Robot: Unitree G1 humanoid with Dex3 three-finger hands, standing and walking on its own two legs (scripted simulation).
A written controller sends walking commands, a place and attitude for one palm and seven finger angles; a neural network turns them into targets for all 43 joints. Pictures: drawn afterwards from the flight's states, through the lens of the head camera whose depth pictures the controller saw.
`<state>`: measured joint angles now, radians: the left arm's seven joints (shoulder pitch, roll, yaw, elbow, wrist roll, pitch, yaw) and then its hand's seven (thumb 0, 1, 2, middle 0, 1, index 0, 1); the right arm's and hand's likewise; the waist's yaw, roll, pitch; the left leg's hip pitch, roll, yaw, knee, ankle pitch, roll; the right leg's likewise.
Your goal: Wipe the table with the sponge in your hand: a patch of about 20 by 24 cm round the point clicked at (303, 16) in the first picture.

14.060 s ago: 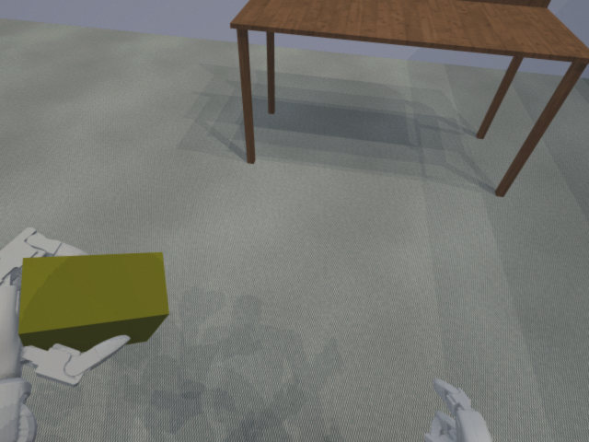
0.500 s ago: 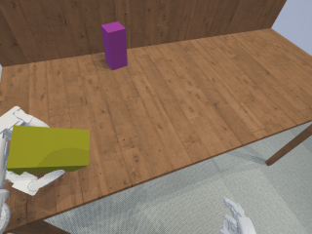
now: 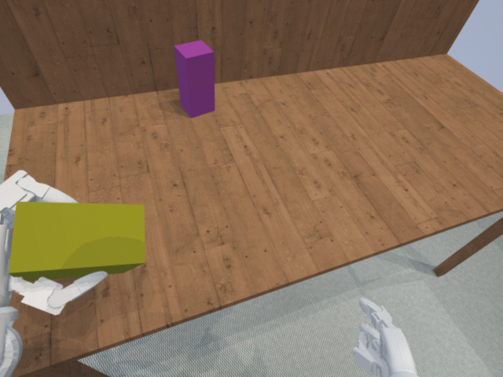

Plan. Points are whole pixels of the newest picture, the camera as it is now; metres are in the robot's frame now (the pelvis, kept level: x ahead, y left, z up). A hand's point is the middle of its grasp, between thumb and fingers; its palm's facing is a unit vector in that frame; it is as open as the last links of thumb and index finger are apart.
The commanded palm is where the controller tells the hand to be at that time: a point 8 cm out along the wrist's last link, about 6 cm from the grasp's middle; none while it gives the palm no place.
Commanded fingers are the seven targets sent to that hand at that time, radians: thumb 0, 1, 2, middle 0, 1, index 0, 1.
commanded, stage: look again from close up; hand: left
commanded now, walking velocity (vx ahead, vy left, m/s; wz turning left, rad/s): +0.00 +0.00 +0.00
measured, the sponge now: (98, 243) +0.23 +0.22 +0.14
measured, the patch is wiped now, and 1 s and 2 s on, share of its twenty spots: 0.00 0.00 0.00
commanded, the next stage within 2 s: shuffle to correct the standing spot in 0.14 s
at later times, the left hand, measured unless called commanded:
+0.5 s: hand (79, 240) +0.22 +0.23 +0.16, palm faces +0.36 -0.86 -0.37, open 10.6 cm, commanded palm +0.16 +0.26 +0.17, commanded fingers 0.00 0.10 1.30 -1.20 -1.60 -1.20 -1.60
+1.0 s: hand (141, 250) +0.22 +0.16 +0.16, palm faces +0.32 -0.86 -0.39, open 10.6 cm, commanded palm +0.16 +0.20 +0.17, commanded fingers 0.00 0.10 1.30 -1.20 -1.60 -1.20 -1.60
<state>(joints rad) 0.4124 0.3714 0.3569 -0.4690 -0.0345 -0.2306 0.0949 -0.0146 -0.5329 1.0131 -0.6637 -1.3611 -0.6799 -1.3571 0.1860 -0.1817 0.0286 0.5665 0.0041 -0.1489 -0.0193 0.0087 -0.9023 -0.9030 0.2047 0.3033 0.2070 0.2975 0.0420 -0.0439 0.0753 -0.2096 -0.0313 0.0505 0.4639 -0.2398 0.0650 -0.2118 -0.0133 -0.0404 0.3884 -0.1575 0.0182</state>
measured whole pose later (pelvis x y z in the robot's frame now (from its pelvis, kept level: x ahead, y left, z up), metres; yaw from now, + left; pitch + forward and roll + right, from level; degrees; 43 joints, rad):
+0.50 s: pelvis +0.00 -0.02 +0.00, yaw +0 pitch -1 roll -1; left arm 0.41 0.38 0.37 -0.47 -0.05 -0.21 0.09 -0.01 -0.53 1.01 -0.66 -1.36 -0.68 -1.36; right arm 0.21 -0.17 0.02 0.57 0.01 -0.13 -0.02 0.01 -0.90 -0.90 0.20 0.30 0.21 0.30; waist 0.03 -0.04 0.08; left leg -0.21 -0.01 0.05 0.45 -0.23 0.04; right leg -0.23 0.00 -0.04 0.40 -0.16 -0.01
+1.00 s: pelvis +0.00 -0.08 +0.00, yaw -1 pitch +1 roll -1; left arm 0.47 0.38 0.36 -0.52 -0.09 -0.16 0.09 -0.02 -0.53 1.01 -0.66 -1.36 -0.68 -1.36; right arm 0.20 -0.21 -0.02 0.57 0.02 -0.12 -0.04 0.01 -0.90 -0.90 0.20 0.30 0.21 0.30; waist 0.01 -0.01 0.05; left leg -0.28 0.08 0.02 0.52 -0.26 -0.03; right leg -0.28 0.09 -0.07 0.42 -0.17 -0.09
